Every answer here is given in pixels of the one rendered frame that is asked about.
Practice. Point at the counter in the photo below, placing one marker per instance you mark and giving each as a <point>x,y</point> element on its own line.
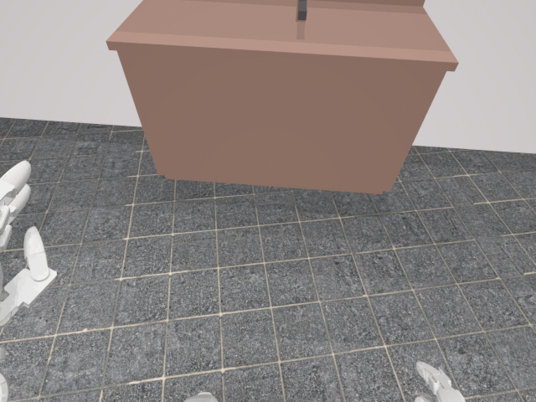
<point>240,91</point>

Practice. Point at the right robot hand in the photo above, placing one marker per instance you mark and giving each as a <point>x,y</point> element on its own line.
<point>439,384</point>

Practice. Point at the left robot hand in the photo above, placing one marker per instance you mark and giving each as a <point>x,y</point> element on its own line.
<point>28,285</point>

